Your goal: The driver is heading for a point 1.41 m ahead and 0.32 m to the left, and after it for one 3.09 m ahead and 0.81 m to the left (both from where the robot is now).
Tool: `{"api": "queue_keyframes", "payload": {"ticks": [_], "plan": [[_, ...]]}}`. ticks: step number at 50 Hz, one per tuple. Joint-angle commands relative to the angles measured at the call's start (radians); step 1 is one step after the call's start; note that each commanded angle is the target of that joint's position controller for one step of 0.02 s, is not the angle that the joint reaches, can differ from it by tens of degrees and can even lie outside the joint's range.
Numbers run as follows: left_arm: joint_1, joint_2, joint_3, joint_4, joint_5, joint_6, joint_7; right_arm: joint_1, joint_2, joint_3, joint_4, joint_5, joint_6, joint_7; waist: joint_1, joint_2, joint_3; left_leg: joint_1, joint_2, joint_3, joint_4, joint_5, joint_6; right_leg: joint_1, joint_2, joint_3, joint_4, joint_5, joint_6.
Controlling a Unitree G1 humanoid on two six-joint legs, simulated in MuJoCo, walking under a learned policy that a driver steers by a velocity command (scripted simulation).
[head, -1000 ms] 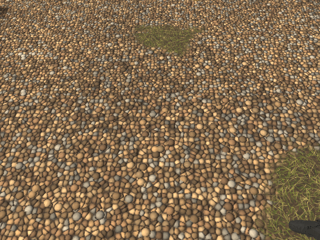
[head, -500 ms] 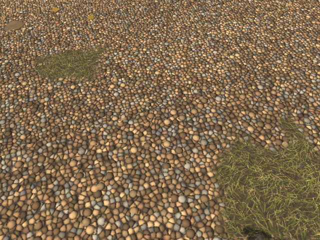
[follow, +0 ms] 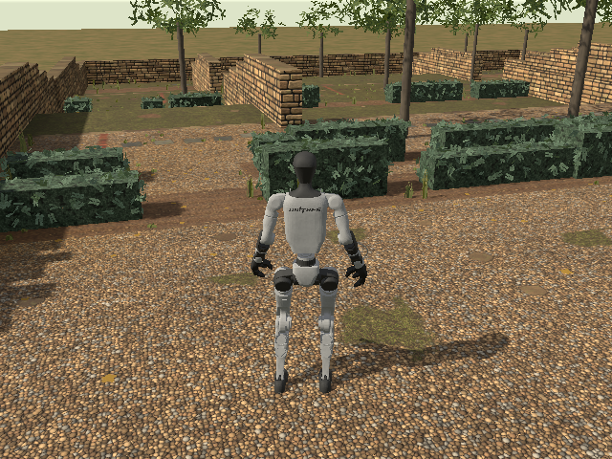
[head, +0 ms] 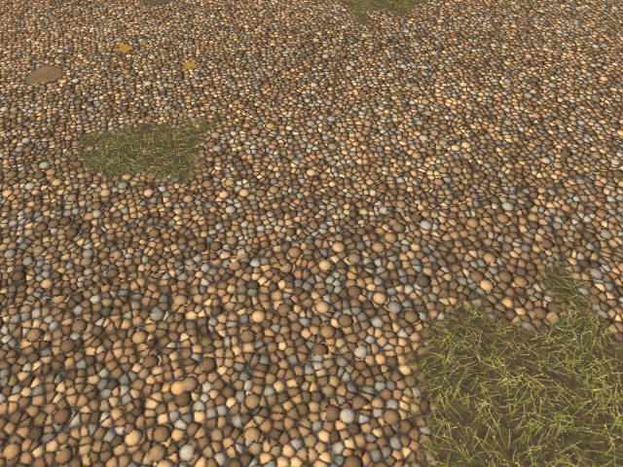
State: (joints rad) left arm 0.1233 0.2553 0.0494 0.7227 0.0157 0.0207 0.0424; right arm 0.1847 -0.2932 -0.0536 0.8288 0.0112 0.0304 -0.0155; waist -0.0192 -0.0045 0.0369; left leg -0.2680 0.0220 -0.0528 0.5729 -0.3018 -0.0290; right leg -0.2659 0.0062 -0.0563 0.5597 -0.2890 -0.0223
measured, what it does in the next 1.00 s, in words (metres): walks ahead, turning left: left foot, then right foot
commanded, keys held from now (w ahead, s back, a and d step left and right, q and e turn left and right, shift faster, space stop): q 0.04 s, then w+q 0.62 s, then w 0.10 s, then w+e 0.24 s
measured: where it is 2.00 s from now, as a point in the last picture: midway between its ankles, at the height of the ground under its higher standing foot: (173, 331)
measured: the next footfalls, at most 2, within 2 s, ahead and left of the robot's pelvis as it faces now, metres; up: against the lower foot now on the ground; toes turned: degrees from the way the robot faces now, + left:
left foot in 0.40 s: +0.07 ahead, +0.19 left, +0.00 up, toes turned +19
right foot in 0.90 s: +0.48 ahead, +0.17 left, +0.00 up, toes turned +27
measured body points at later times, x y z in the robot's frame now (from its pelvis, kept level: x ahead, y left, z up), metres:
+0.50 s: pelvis +0.07 +0.10 +0.00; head +0.08 +0.13 +0.44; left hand +0.09 +0.41 -0.12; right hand +0.26 -0.13 -0.10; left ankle +0.03 +0.18 -0.73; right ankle +0.03 -0.08 -0.65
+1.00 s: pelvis +0.34 +0.19 +0.00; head +0.37 +0.21 +0.44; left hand +0.39 +0.50 -0.10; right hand +0.50 -0.04 -0.12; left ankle +0.13 +0.23 -0.62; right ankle +0.44 +0.15 -0.73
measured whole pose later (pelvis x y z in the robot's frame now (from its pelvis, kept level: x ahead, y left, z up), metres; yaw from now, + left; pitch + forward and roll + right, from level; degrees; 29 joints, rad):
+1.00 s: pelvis +0.34 +0.19 +0.00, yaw +25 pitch +2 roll -2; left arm 0.13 0.28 0.06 0.74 -0.02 -0.10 -0.05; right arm 0.34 -0.27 -0.04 0.78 0.01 -0.07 -0.01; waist -0.02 0.02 0.04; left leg -0.29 -0.04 -0.09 1.22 -0.42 0.03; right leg -0.41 0.10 -0.02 0.50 -0.13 -0.08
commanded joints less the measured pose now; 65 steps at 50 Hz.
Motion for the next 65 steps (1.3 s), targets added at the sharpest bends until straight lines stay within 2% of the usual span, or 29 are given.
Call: {"api": "queue_keyframes", "payload": {"ticks": [1,3,5,6,7,9,13,16,19,20,21,22,23,24,26,27,33,38,42,44,45,46,47,48,50,54,58,62,65], "plan": [[0.031,0.106,0.051,-0.062,-0.002,0.008,0.016,-0.055,-0.153,-0.039,-0.085,-0.003,-0.019,-0.012,0.036,0.133,-0.056,-0.134,0.103,-0.196,-0.134,0.185,0.124,0.100,-0.026,0.032,0.005,0.065,-0.024],[0.074,0.114,0.062,-0.059,0.001,0.004,0.011,-0.053,-0.129,-0.036,-0.097,0.003,-0.015,-0.015,0.052,0.058,-0.083,-0.203,0.049,-0.144,-0.051,0.002,0.095,0.149,-0.082,0.076,-0.077,-0.088,-0.058],[0.143,0.190,0.082,-0.042,-0.008,-0.015,0.006,-0.096,-0.076,-0.023,-0.136,0.013,-0.014,-0.008,0.086,-0.210,-0.066,-0.396,-0.036,0.066,0.331,-0.236,0.039,0.209,-0.388,0.426,-0.360,-0.430,-0.211],[0.170,0.190,0.076,-0.039,0.007,-0.039,0.007,-0.147,-0.115,-0.036,-0.168,0.008,-0.015,-0.002,0.101,-0.161,-0.026,-0.491,0.045,0.001,0.527,-0.269,0.038,0.185,-0.487,0.555,-0.415,-0.438,-0.270],[0.130,0.175,0.069,-0.043,0.002,-0.059,0.010,-0.126,-0.131,-0.049,-0.163,0.016,-0.015,0.003,0.061,-0.079,0.002,-0.514,0.070,-0.033,0.596,-0.224,0.040,0.168,-0.472,0.521,-0.415,-0.406,-0.255],[0.064,0.170,0.067,-0.050,-0.020,-0.077,0.012,-0.084,-0.102,-0.045,-0.146,0.017,-0.014,0.012,0.031,-0.086,0.015,-0.514,0.102,-0.030,0.562,-0.128,0.025,0.176,-0.396,0.341,-0.428,-0.309,-0.182],[0.077,0.202,0.081,-0.037,-0.014,-0.086,0.003,-0.108,-0.046,-0.023,-0.157,0.011,-0.020,0.044,0.047,-0.100,-0.018,-0.272,0.093,0.075,0.324,-0.027,0.010,0.085,-0.287,0.033,-0.416,-0.122,-0.116],[0.109,0.234,0.095,-0.016,-0.033,-0.086,-0.022,-0.096,-0.052,-0.021,-0.161,0.009,-0.020,0.058,0.048,-0.106,-0.027,-0.151,0.060,0.136,0.176,-0.066,0.028,0.077,-0.308,-0.020,-0.376,-0.142,-0.127],[0.093,0.199,0.084,-0.003,-0.046,-0.073,-0.040,0.055,-0.088,-0.043,-0.102,0.013,-0.013,0.052,-0.029,-0.061,-0.034,0.091,-0.017,0.222,0.039,-0.026,0.082,-0.041,-0.300,-0.085,-0.204,-0.218,-0.090],[0.101,0.141,0.064,0.000,-0.029,-0.072,-0.047,0.188,-0.147,-0.076,-0.060,0.021,-0.012,0.041,-0.082,0.038,-0.072,0.250,-0.041,0.178,-0.017,-0.059,0.126,-0.116,-0.237,-0.158,0.056,-0.130,-0.051],[0.050,0.058,0.036,-0.047,0.011,-0.079,-0.048,0.309,-0.276,-0.106,-0.047,0.020,-0.021,0.028,-0.108,0.328,-0.064,0.376,0.187,-0.239,-0.146,-0.036,0.221,-0.398,-0.138,-0.185,0.542,-0.304,0.035],[0.004,0.081,0.038,-0.121,-0.018,-0.107,-0.039,0.257,-0.331,-0.100,-0.109,0.003,-0.062,0.044,-0.083,0.303,-0.106,0.409,0.349,-0.786,-0.390,-0.360,0.411,-0.675,0.006,0.036,0.741,-0.334,0.059],[-0.060,0.155,0.051,-0.129,-0.061,-0.131,-0.041,0.230,-0.245,-0.077,-0.111,0.005,-0.091,0.056,-0.095,0.145,-0.052,0.395,0.375,-0.747,-0.436,-0.380,0.414,-0.753,-0.055,0.115,0.789,-0.240,0.032],[-0.045,0.165,0.051,-0.125,-0.060,-0.147,-0.045,0.194,-0.186,-0.058,-0.112,0.005,-0.104,0.054,-0.058,0.153,-0.018,0.362,0.341,-0.631,-0.401,-0.275,0.375,-0.749,-0.088,0.122,0.740,-0.133,0.007],[0.007,0.173,0.058,-0.081,-0.009,-0.155,-0.041,0.097,-0.125,-0.038,-0.137,0.002,-0.100,0.041,0.004,0.096,-0.002,0.244,0.239,-0.408,-0.364,-0.031,0.301,-0.610,-0.132,0.132,0.591,0.019,0.011],[0.008,0.173,0.062,-0.075,-0.005,-0.149,-0.047,0.088,-0.115,-0.033,-0.148,-0.005,-0.100,0.032,0.016,0.104,-0.011,0.216,0.206,-0.348,-0.375,0.056,0.282,-0.552,-0.129,0.126,0.540,0.071,0.018],[-0.170,0.069,0.026,-0.120,-0.012,-0.134,-0.063,0.200,-0.137,-0.046,-0.116,0.011,-0.098,-0.010,-0.027,0.079,-0.002,0.168,0.110,-0.167,-0.373,0.360,0.231,-0.429,-0.024,0.077,0.118,0.342,0.068],[-0.289,0.066,0.016,-0.144,-0.026,-0.150,-0.100,0.282,-0.125,-0.045,-0.071,0.015,-0.094,-0.016,-0.074,0.097,0.031,0.213,0.152,-0.185,-0.361,0.328,0.217,-0.355,-0.009,0.074,-0.059,0.446,0.035],[-0.219,0.115,0.033,-0.122,-0.029,-0.151,-0.104,0.273,-0.151,-0.056,-0.059,0.006,-0.082,-0.018,-0.033,0.141,-0.006,0.355,0.185,-0.146,-0.241,0.680,0.186,-0.279,0.016,0.027,-0.083,0.300,-0.038],[-0.007,0.172,0.060,-0.071,-0.024,-0.143,-0.091,0.248,-0.155,-0.051,-0.066,-0.001,-0.072,-0.016,0.083,0.146,-0.157,0.336,0.133,-0.079,0.044,1.012,0.150,0.018,0.055,-0.019,-0.084,0.282,-0.107],[0.179,0.207,0.065,-0.038,-0.012,-0.138,-0.087,0.242,-0.121,-0.035,-0.086,-0.019,-0.071,-0.018,0.150,0.067,-0.302,0.124,0.099,-0.073,0.325,0.780,0.127,0.348,-0.098,0.171,-0.022,0.319,-0.184],[0.270,0.276,0.083,-0.004,-0.017,-0.138,-0.096,0.394,-0.010,-0.004,-0.092,-0.017,-0.084,-0.005,0.074,-0.249,-0.455,-0.279,-0.106,-0.045,0.740,-0.040,0.037,0.709,-0.353,0.720,-0.102,0.122,-0.387],[0.255,0.185,0.062,0.005,-0.051,-0.135,-0.099,0.342,-0.089,-0.011,-0.094,-0.010,-0.106,0.000,0.103,-0.221,-0.431,-0.411,-0.092,-0.118,0.841,-0.229,0.040,0.707,-0.340,0.892,-0.240,-0.034,-0.374],[0.171,0.151,0.051,-0.009,-0.052,-0.127,-0.089,0.200,-0.137,-0.024,-0.134,0.017,-0.123,0.007,0.108,-0.143,-0.238,-0.490,-0.034,-0.110,0.841,-0.161,0.047,0.559,-0.309,0.725,-0.257,-0.033,-0.320],[0.094,0.133,0.043,-0.028,-0.028,-0.118,-0.080,0.072,-0.120,-0.019,-0.169,-0.004,-0.151,0.007,0.060,0.033,-0.086,-0.442,0.027,-0.072,0.699,-0.060,0.052,0.278,-0.228,0.549,-0.296,0.166,-0.277],[0.100,0.127,0.038,-0.028,-0.027,-0.117,-0.062,0.100,-0.073,-0.012,-0.188,-0.031,-0.132,0.002,-0.007,-0.048,-0.068,-0.334,0.064,-0.038,0.481,-0.031,0.004,0.091,-0.163,0.423,-0.354,0.334,-0.291],[0.143,0.177,0.056,-0.019,-0.039,-0.100,-0.037,-0.066,-0.026,0.011,-0.237,-0.029,-0.132,0.001,0.042,-0.054,-0.026,-0.245,0.028,-0.001,0.177,0.214,-0.030,-0.048,-0.098,0.325,-0.358,0.305,-0.240],[0.237,0.177,0.057,0.000,-0.051,-0.073,-0.028,-0.162,-0.045,0.004,-0.259,-0.010,-0.141,0.016,0.084,-0.070,-0.037,-0.151,-0.026,-0.017,0.002,0.356,-0.032,-0.024,-0.100,0.372,-0.286,0.206,-0.200],[0.244,0.178,0.059,-0.009,-0.048,-0.061,-0.025,-0.148,-0.086,-0.019,-0.264,0.000,-0.151,0.024,0.052,-0.090,-0.047,-0.079,-0.032,-0.032,-0.071,0.254,0.001,0.038,-0.126,0.469,-0.194,0.121,-0.171]]}}
Keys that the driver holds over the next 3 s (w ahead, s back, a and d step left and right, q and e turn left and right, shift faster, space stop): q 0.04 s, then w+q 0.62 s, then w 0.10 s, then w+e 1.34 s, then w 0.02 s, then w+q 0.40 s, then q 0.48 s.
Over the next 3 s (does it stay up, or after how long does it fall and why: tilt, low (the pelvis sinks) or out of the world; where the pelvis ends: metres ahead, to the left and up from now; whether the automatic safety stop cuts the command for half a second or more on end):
stays up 1.39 0.33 -0.18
